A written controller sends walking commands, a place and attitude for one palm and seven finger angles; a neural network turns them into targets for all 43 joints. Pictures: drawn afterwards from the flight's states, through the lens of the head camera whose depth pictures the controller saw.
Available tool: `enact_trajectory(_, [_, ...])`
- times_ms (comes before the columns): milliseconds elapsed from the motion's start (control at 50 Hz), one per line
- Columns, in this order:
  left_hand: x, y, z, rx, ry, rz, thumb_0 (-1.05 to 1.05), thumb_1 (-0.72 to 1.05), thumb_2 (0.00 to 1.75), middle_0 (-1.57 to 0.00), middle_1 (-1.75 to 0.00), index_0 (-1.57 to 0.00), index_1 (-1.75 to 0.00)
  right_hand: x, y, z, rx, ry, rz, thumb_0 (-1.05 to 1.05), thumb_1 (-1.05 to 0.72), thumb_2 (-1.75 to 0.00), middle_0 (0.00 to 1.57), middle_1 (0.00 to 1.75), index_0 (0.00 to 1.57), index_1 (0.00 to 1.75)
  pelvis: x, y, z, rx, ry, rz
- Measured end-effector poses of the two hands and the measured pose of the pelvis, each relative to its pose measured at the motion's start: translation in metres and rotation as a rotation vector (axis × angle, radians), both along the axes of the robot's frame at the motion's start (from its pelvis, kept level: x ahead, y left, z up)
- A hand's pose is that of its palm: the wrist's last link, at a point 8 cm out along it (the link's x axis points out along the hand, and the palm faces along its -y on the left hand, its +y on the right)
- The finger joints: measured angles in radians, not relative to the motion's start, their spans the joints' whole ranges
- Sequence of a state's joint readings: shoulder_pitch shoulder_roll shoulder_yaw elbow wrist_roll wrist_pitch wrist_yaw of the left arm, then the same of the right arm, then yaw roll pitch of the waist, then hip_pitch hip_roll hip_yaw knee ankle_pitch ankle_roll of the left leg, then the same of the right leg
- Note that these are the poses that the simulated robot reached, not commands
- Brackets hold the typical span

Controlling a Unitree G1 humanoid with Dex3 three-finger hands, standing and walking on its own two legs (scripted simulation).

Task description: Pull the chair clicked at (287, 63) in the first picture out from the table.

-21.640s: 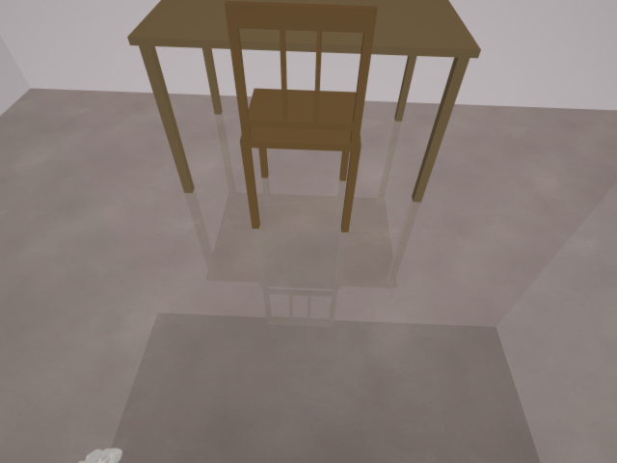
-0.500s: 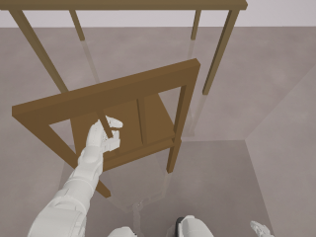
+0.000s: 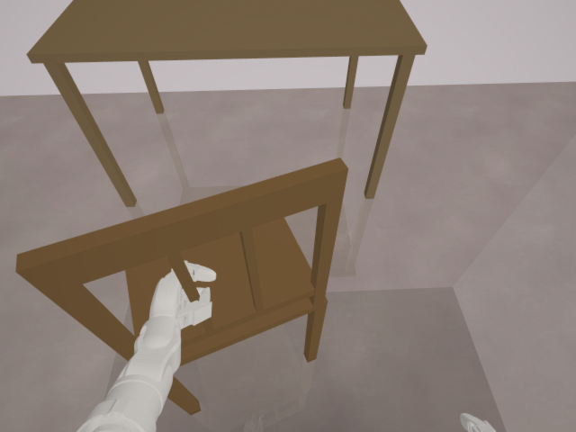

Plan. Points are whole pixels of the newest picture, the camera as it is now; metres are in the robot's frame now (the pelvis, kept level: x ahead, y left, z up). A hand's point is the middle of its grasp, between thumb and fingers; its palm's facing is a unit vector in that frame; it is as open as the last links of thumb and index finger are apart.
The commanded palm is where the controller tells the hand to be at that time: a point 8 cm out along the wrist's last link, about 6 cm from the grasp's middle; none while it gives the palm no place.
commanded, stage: stop walking, hand still on the chair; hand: left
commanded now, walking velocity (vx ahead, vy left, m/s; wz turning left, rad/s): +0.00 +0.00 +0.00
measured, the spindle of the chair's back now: (193, 294) +0.34 +0.17 -0.07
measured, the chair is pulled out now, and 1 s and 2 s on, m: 0.59 0.59 0.59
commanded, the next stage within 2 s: open the thumb and straighten the fingers in 0.58 s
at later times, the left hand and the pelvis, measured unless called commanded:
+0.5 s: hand (205, 307) +0.31 +0.14 -0.06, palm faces +0.05 -0.98 -0.18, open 5.0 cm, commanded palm +0.29 +0.19 -0.04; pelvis +0.02 +0.00 +0.01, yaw -1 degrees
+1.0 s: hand (198, 301) +0.32 +0.16 -0.06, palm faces +0.06 -0.98 -0.18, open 10.1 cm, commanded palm +0.29 +0.20 -0.04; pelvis +0.03 +0.00 -0.02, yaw +0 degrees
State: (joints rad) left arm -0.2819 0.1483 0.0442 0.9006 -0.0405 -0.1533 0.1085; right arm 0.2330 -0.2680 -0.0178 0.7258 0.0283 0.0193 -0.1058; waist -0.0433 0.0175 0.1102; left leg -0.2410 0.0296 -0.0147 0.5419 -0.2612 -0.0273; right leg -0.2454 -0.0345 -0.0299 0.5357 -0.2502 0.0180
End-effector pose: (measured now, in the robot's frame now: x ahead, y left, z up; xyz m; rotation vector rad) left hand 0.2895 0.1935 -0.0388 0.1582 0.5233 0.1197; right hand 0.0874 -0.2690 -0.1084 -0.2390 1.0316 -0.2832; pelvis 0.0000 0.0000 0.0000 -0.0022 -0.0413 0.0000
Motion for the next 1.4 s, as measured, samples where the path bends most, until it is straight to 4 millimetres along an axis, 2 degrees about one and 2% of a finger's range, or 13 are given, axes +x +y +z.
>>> enact_trajectory(160, [-0.002,0.002,0.000,0.001,-0.004,-0.040,0.01,0.74,0.79,-0.20,-1.15,-0.50,-1.45,0.026,0.025,0.011,0.027,-0.073,0.022,0.01,-0.90,-0.90,0.20,0.30,0.20,0.30,0.009,0.008,0.003,-0.004,0.005,-0.019])
enact_trajectory(260, [-0.002,0.002,0.000,0.000,-0.002,-0.039,0.02,0.74,0.79,-0.19,-1.15,-0.50,-1.45,0.040,0.041,0.011,0.066,-0.093,0.048,0.01,-0.90,-0.90,0.21,0.30,0.20,0.30,0.014,0.008,0.005,-0.005,0.013,-0.024])
enact_trajectory(340, [-0.002,0.002,0.000,0.000,0.000,-0.033,0.02,0.74,0.80,-0.19,-1.15,-0.50,-1.45,0.045,0.046,0.008,0.083,-0.090,0.057,0.01,-0.90,-0.90,0.21,0.30,0.20,0.30,0.018,0.007,0.005,-0.005,0.019,-0.025])
enact_trajectory(440, [-0.002,0.001,0.000,0.001,0.002,-0.024,0.02,0.74,0.80,-0.20,-1.15,-0.50,-1.45,0.048,0.042,0.007,0.081,-0.076,0.053,0.01,-0.90,-0.90,0.21,0.30,0.20,0.30,0.022,0.005,0.006,-0.004,0.021,-0.024])
enact_trajectory(700, [-0.002,0.001,0.000,0.004,0.003,-0.004,0.02,0.73,0.82,-0.21,-1.14,-0.50,-1.45,0.046,0.014,0.012,0.032,-0.064,0.016,0.01,-0.90,-0.90,0.21,0.30,0.20,0.30,0.026,-0.003,0.006,-0.003,0.019,-0.024])
enact_trajectory(760, [-0.002,0.003,-0.001,-0.023,-0.014,0.011,0.02,0.70,0.81,-0.22,-1.17,-0.50,-1.45,0.045,0.009,0.013,0.053,-0.080,0.010,0.01,-0.90,-0.90,0.21,0.30,0.20,0.30,0.026,-0.006,0.003,0.000,0.064,-0.007])
enact_trajectory(860, [0.002,0.008,-0.002,-0.018,-0.065,-0.025,0.02,0.51,0.72,-0.30,-1.27,-0.50,-1.45,0.044,0.000,0.011,0.045,-0.105,0.029,0.01,-0.90,-0.90,0.21,0.30,0.20,0.30,0.024,-0.007,-0.007,-0.002,0.124,-0.001])
enact_trajectory(1000, [0.009,0.015,-0.005,-0.003,-0.038,-0.024,0.01,-0.04,0.45,-0.39,-1.30,-0.48,-1.39,0.049,0.000,-0.002,0.045,-0.109,0.041,0.01,-0.90,-0.90,0.20,0.30,0.20,0.30,0.027,-0.003,-0.018,-0.003,0.178,-0.002])
enact_trajectory(1080, [0.006,0.016,-0.005,-0.003,-0.026,-0.011,0.00,-0.29,0.33,-0.38,-1.18,-0.42,-1.23,0.055,0.008,-0.009,0.062,-0.127,0.047,0.01,-0.90,-0.90,0.20,0.30,0.20,0.30,0.031,0.000,-0.022,-0.002,0.194,-0.004])
enact_trajectory(1160, [0.002,0.015,-0.006,-0.008,-0.019,-0.009,0.00,-0.42,0.26,-0.32,-0.98,-0.35,-1.00,0.064,0.017,-0.013,0.074,-0.146,0.062,0.01,-0.90,-0.90,0.20,0.30,0.20,0.30,0.034,0.001,-0.025,-0.002,0.202,-0.001])
enact_trajectory(1400, [-0.005,0.021,-0.009,-0.003,-0.015,-0.002,-0.01,-0.53,0.21,-0.08,-0.24,-0.09,-0.25,0.086,0.026,-0.012,0.062,-0.201,0.108,0.01,-0.90,-0.90,0.21,0.30,0.20,0.30,0.035,0.002,-0.033,-0.010,0.214,0.014])
